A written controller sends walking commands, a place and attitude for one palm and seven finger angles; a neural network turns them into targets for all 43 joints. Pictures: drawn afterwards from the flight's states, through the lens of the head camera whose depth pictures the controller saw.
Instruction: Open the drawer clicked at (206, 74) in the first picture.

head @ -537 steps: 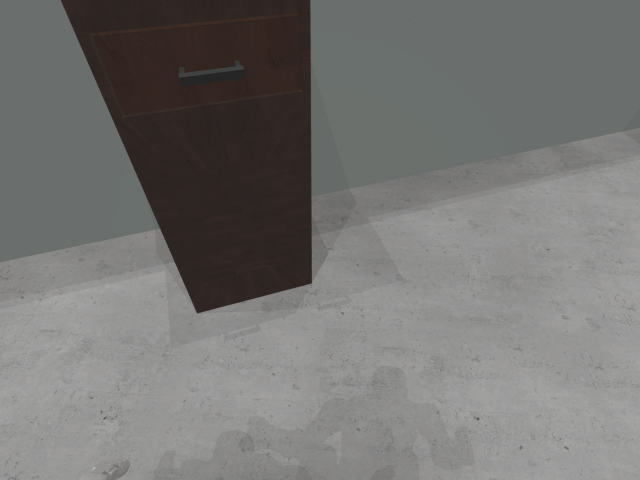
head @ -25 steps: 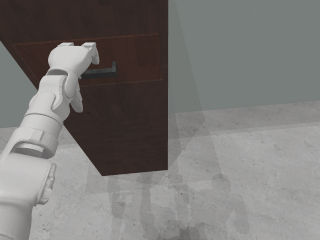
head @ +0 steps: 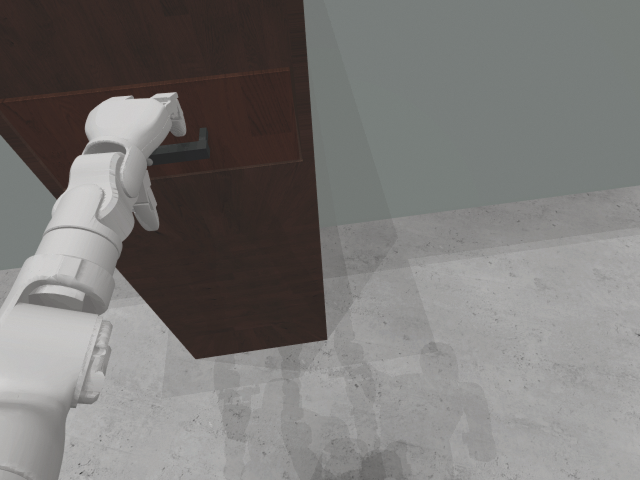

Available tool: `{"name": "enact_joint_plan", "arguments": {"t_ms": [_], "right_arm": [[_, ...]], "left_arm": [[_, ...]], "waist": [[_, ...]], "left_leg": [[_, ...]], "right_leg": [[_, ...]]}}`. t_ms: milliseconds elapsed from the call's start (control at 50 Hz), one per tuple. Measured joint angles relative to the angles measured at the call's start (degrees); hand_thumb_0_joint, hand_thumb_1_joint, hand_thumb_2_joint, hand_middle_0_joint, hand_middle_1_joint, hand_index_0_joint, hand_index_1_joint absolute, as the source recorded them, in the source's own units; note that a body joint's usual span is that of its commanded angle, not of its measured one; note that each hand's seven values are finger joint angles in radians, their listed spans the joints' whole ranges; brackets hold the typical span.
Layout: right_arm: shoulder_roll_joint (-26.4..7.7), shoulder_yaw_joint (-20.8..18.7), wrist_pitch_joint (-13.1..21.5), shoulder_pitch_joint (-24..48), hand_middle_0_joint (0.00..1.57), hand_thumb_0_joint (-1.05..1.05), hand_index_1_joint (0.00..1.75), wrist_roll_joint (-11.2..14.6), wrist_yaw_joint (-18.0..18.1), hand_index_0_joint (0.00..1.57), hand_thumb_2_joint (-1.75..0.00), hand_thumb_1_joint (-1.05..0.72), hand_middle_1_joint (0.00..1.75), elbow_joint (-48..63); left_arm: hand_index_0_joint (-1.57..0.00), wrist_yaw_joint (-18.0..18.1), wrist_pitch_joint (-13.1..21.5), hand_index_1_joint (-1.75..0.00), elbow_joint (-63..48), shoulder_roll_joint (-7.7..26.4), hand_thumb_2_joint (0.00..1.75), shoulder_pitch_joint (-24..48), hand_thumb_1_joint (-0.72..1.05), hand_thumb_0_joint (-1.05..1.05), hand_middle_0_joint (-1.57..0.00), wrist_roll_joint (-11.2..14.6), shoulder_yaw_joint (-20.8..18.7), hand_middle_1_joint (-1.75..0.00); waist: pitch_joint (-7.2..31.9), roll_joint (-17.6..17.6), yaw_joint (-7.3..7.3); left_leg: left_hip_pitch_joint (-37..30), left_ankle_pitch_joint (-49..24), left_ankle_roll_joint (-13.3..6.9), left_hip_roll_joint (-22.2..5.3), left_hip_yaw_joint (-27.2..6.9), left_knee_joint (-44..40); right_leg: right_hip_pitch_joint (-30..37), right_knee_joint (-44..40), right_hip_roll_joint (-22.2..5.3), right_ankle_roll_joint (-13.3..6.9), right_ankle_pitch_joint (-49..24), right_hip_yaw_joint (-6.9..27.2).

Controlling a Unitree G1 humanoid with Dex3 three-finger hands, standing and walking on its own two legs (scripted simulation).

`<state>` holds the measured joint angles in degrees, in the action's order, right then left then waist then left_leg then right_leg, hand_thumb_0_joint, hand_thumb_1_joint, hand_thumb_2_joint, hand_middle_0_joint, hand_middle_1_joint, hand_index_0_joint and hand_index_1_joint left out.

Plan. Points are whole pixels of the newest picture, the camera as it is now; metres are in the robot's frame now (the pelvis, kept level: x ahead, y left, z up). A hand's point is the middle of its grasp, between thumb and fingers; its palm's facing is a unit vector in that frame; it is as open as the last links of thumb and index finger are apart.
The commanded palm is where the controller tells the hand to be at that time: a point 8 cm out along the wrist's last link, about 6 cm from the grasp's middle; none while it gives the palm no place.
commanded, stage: move the hooked fingers above the handle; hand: left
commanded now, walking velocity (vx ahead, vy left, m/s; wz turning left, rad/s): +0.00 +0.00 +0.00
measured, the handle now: (164, 146) +0.55 +0.22 +0.11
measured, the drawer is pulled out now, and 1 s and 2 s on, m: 0.00 0.00 0.00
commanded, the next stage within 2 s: none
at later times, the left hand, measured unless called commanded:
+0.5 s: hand (177, 149) +0.49 +0.18 +0.15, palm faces +0.00 -0.04 -1.00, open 13.8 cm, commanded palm +0.47 +0.23 +0.22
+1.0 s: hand (165, 152) +0.48 +0.19 +0.15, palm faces +0.01 -0.04 -1.00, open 13.8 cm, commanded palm +0.46 +0.23 +0.22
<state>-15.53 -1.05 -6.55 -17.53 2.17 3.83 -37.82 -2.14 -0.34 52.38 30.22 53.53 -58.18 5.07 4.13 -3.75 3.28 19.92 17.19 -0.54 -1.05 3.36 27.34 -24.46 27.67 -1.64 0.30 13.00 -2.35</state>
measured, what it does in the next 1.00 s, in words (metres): stands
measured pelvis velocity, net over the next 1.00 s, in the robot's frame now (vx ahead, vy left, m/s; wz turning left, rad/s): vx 0.00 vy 0.01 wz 0.01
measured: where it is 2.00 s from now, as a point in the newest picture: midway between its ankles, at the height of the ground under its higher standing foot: outside the picture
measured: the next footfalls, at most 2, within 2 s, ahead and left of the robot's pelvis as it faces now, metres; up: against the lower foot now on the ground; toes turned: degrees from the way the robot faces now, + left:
none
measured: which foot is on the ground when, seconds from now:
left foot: down 0.00-1.00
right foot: down 0.00-1.00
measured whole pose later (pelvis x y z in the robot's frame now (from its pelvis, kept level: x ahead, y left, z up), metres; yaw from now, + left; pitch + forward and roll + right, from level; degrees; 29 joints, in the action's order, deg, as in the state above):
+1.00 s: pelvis +0.00 +0.01 +0.00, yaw +0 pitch +9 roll +0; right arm -16.8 -1.9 -5.6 -15.4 1.8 3.7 -38.3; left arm -0.5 2.5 47.7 27.6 53.2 -57.0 6.4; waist 4.4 -3.0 3.2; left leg 19.9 17.9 -1.0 -0.5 2.9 28.3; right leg -23.9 27.9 -2.2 0.8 13.4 -2.7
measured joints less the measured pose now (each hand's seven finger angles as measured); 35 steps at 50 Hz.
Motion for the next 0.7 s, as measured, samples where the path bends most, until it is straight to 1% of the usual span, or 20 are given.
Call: {"name": "enact_joint_plan", "arguments": {"t_ms": [40, 60, 100, 120, 160, 200, 260, 300, 340, 400, 460, 500, 520, 540, 580, 620, 660, 700], "right_arm": [[-0.1, -0.6, 0.5, -0.4, 0.2, 0.01, 0.3, -0.4, 0.0, 0.2, -0.9, -0.91, 0.3, -0.3], [-0.3, -0.8, 0.7, -0.4, 0.2, 0.01, 0.3, -0.5, -0.1, 0.2, -0.9, -0.91, 0.3, -0.6], [-0.6, -1.2, 1.1, -0.3, 0.2, 0.01, 0.3, -0.5, -0.4, 0.2, -0.9, -0.91, 0.3, -1.4], [-0.7, -1.3, 1.2, -0.1, 0.2, 0.01, 0.3, -0.5, -0.7, 0.2, -0.9, -0.91, 0.3, -1.9], [-1.0, -1.3, 1.3, 0.3, 0.2, 0.01, 0.3, -0.4, -1.1, 0.2, -0.9, -0.91, 0.3, -2.7], [-1.2, -1.4, 1.3, 0.6, 0.2, 0.01, 0.3, -0.2, -1.5, 0.2, -0.9, -0.91, 0.3, -3.1], [-1.5, -1.3, 0.8, 1.0, 0.2, 0.01, 0.3, 0.1, -1.9, 0.2, -0.9, -0.91, 0.3, -3.4], [-1.5, -1.0, 0.4, 1.3, 0.2, 0.01, 0.3, 0.3, -1.8, 0.2, -0.9, -0.91, 0.3, -3.2], [-1.4, -0.7, 0.0, 1.6, 0.2, 0.01, 0.3, 0.4, -1.5, 0.2, -0.9, -0.91, 0.3, -2.8], [-1.0, -0.3, 0.0, 1.9, 0.2, 0.01, 0.3, 0.3, -0.9, 0.2, -0.9, -0.91, 0.3, -1.8], [-0.3, 0.0, 0.4, 1.9, 0.2, 0.01, 0.3, -0.1, -0.5, 0.2, -0.9, -0.91, 0.3, -0.8], [0.0, 0.1, 0.7, 1.9, 0.2, 0.01, 0.3, -0.5, -0.5, 0.2, -0.9, -0.91, 0.3, -0.3], [0.2, 0.1, 0.9, 1.9, 0.2, 0.01, 0.3, -0.6, -0.6, 0.2, -0.9, -0.91, 0.3, -0.2], [0.4, 0.1, 1.0, 1.8, 0.2, 0.01, 0.3, -0.7, -0.6, 0.2, -0.9, -0.91, 0.3, -0.3], [0.6, 0.1, 1.3, 1.8, 0.2, 0.01, 0.3, -0.7, -1.1, 0.2, -0.9, -0.91, 0.3, -0.8], [0.6, 0.2, 1.2, 1.8, 0.2, 0.01, 0.3, -0.6, -1.5, 0.2, -0.9, -0.91, 0.3, -1.6], [0.5, 0.2, 0.9, 1.5, 0.2, 0.01, 0.3, -0.4, -1.7, 0.2, -0.9, -0.91, 0.3, -2.3], [0.3, 0.1, 0.4, 1.2, 0.2, 0.01, 0.3, 0.0, -1.8, 0.2, -0.9, -0.91, 0.3, -2.8]], "left_arm": [[-0.33, 1.7, 2.3, -1.21, -2.6, 0.2, 0.3, -1.3, -0.49, 0.0, -0.32, -0.3, -0.7, -1.2], [-0.33, 2.7, 2.9, -1.21, -3.3, 0.4, 0.3, -1.5, -0.49, 0.0, -0.32, -0.4, -0.8, -1.2], [-0.33, 4.8, 2.8, -1.21, -3.4, 0.7, 0.3, -0.8, -0.49, 0.0, -0.32, -0.3, -0.7, -1.2], [-0.33, 5.7, 2.1, -1.21, -2.7, 0.8, 0.3, 0.1, -0.49, 0.0, -0.32, -0.3, -0.6, -1.2], [-0.32, 6.9, -0.3, -1.21, -0.6, 1.1, 0.3, 2.2, -0.49, 0.0, -0.32, -0.1, -0.1, -1.2], [-0.32, 6.7, -3.4, -1.21, 1.4, 1.1, 0.3, 4.3, -0.49, 0.0, -0.32, 0.2, 1.0, -1.2], [-0.32, 4.5, -7.2, -1.2, 3.6, 0.4, 0.3, 6.6, -0.49, 0.0, -0.31, 0.8, 3.6, -1.2], [-0.32, 2.3, -8.2, -1.2, 4.1, -0.5, 0.3, 7.1, -0.49, 0.0, -0.31, 1.4, 4.7, -1.2], [-0.32, 0.1, -7.5, -1.2, 3.8, -1.4, 0.3, 6.6, -0.49, 0.0, -0.31, 1.9, 5.0, -1.2], [-0.32, -1.5, -4.0, -1.2, 2.0, -2.8, 0.3, 4.8, -0.49, 0.0, -0.31, 2.1, 4.3, -1.2], [-0.32, 0.0, 0.1, -1.2, 0.2, -3.7, 0.3, 2.8, -0.49, 0.0, -0.31, 1.1, 2.1, -1.2], [-0.32, 2.5, 2.0, -1.2, -1.1, -3.6, 0.3, 1.4, -0.49, 0.0, -0.32, 0.0, -0.3, -1.2], [-0.32, 4.1, 2.2, -1.2, -1.3, -3.2, 0.3, 1.1, -0.49, 0.0, -0.32, -0.6, -1.0, -1.2], [-0.32, 5.7, 1.8, -1.2, -1.2, -2.8, 0.3, 1.1, -0.49, 0.0, -0.32, -1.2, -1.5, -1.2], [-0.32, 8.3, -0.2, -1.2, -0.1, -1.8, 0.3, 1.8, -0.49, 0.0, -0.32, -2.0, -2.2, -1.2], [-0.32, 9.5, -2.4, -1.2, 1.4, -0.7, 0.3, 2.9, -0.49, 0.0, -0.33, -2.2, -2.6, -1.2], [-0.35, 8.8, -4.3, -1.22, 2.7, 0.0, 0.3, 4.0, -0.49, 0.0, -0.33, -1.7, -1.6, -1.21], [-0.35, 6.9, -7.6, -1.23, 3.7, 0.1, 0.3, 4.9, -0.49, 0.0, -0.33, -0.9, -0.1, -1.21]], "waist": [[0.0, 0.2, -0.38], [0.0, 0.3, -0.5], [0.1, 0.3, -0.63], [0.2, 0.3, -0.64], [0.3, 0.3, -0.59], [0.7, 0.1, -0.62], [1.1, -0.4, -0.59], [1.1, -0.6, -0.38], [1.0, -0.6, -0.09], [0.7, -0.4, 0.3], [0.6, -0.1, 0.59], [0.5, -0.1, 0.71], [0.5, -0.1, 0.73], [0.5, -0.2, 0.68], [0.3, -0.3, 0.43], [0.3, -0.6, 0.09], [0.6, -0.8, -0.28], [0.9, -1.0, -0.47]], "left_leg": [[0.3, 0.1, 0.1, -0.1, -0.3, 0.3], [0.4, 0.2, 0.1, -0.1, -0.5, 0.5], [0.7, 0.3, 0.2, 0.0, -0.9, 0.8], [0.9, 0.3, 0.2, 0.0, -1.0, 0.9], [1.1, 0.3, 0.2, 0.1, -1.2, 1.0], [1.2, 0.1, 0.1, 0.2, -1.3, 0.8], [1.1, 0.0, 0.0, 0.4, -1.4, 0.5], [0.7, 0.0, -0.2, 0.5, -1.4, 0.3], [0.3, 0.0, -0.3, 0.6, -1.2, 0.2], [0.0, 0.2, -0.4, 0.7, -0.8, 0.3], [0.3, 0.4, -0.4, 0.6, -0.2, 0.6], [0.7, 0.5, -0.4, 0.5, 0.2, 0.8], [0.9, 0.6, -0.4, 0.5, 0.4, 0.9], [1.0, 0.6, -0.3, 0.4, 0.4, 0.9], [1.4, 0.5, -0.3, 0.4, 0.5, 0.9], [1.5, 0.4, -0.3, 0.3, 0.5, 0.7], [1.5, 0.2, -0.3, 0.4, 0.3, 0.3], [1.1, 0.0, -0.3, 0.4, 0.0, -0.1]], "right_leg": [[-0.1, 0.1, 0.0, -0.1, 0.1, -0.3], [-0.1, 0.1, 0.0, -0.1, 0.1, -0.5], [0.0, 0.1, 0.0, -0.1, 0.2, -0.8], [-0.1, 0.1, -0.1, -0.1, 0.3, -1.0], [-0.2, 0.1, -0.2, -0.1, 0.2, -1.2], [-0.3, -0.1, -0.3, -0.1, 0.1, -1.3], [-0.1, -0.4, -0.5, 0.1, 0.0, -1.3], [0.3, -0.6, -0.6, 0.2, 0.0, -1.3], [0.5, -0.5, -0.7, 0.3, 0.0, -1.1], [0.6, -0.2, -0.7, 0.4, 0.2, -0.7], [-0.2, 0.5, -0.6, 0.5, 0.4, -0.1], [-0.7, 0.8, -0.5, 0.4, 0.4, 0.3], [-1.0, 0.8, -0.4, 0.4, 0.4, 0.5], [-1.2, 0.9, -0.4, 0.4, 0.4, 0.6], [-1.5, 0.8, -0.3, 0.4, 0.3, 0.6], [-1.6, 0.5, -0.3, 0.4, 0.1, 0.6], [-1.5, 0.2, -0.3, 0.4, 0.0, 0.4], [-1.0, -0.3, -0.4, 0.4, -0.1, 0.1]]}}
